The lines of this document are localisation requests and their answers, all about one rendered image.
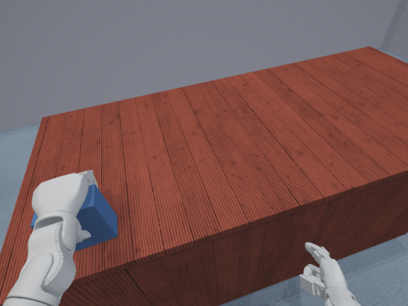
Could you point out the sponge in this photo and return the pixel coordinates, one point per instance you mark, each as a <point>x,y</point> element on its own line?
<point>95,216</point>

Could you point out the table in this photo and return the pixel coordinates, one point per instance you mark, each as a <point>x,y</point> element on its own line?
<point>217,186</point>

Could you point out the robot left hand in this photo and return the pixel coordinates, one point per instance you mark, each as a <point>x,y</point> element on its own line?
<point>64,194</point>

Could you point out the robot right hand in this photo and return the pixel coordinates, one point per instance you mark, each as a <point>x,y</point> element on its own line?
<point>316,280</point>

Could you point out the robot right forearm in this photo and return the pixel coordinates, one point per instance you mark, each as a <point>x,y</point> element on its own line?
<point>339,296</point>

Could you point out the robot left forearm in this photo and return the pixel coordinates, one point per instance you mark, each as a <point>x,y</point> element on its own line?
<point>49,269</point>

